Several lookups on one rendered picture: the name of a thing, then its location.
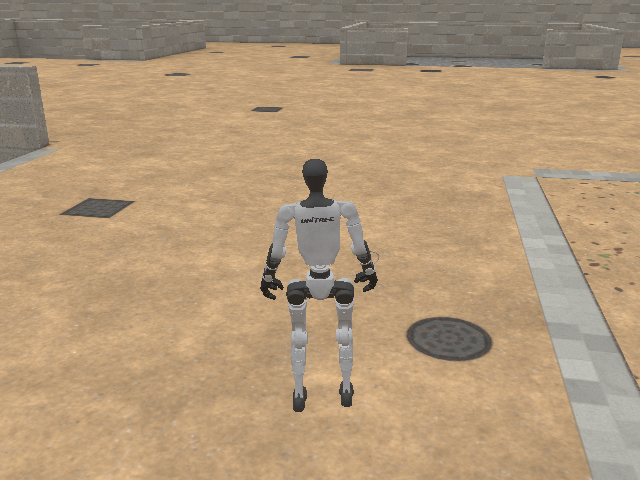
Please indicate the left robot upper arm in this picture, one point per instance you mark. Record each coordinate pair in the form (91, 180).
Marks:
(285, 214)

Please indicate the right robot forearm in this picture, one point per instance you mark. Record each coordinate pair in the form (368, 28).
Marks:
(366, 261)

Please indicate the right robot hand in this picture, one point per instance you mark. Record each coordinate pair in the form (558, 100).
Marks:
(362, 277)

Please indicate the left robot hand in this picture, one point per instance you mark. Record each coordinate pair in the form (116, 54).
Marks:
(272, 285)

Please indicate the left robot forearm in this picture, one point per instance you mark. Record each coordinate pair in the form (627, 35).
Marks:
(271, 266)

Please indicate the right robot upper arm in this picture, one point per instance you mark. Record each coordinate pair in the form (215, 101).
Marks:
(348, 210)

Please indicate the robot torso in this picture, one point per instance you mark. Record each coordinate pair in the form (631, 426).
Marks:
(318, 237)

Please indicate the humanoid robot head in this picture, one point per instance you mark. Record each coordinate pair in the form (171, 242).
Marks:
(315, 174)

